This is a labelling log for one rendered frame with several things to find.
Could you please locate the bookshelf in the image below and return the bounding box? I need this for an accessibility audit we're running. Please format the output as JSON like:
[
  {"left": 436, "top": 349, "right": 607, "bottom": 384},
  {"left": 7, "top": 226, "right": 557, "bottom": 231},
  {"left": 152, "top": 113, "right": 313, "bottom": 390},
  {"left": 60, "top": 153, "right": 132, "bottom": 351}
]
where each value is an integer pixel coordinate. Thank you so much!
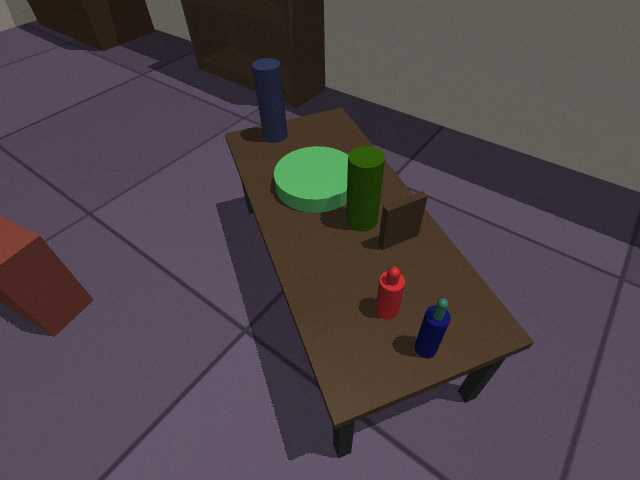
[{"left": 181, "top": 0, "right": 325, "bottom": 109}]

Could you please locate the coffee table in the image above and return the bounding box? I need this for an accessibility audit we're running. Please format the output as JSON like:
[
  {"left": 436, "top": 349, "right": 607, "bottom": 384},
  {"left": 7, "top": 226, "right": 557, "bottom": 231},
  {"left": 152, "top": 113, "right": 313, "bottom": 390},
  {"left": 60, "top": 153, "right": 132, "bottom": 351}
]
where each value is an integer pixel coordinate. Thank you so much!
[{"left": 225, "top": 108, "right": 534, "bottom": 459}]

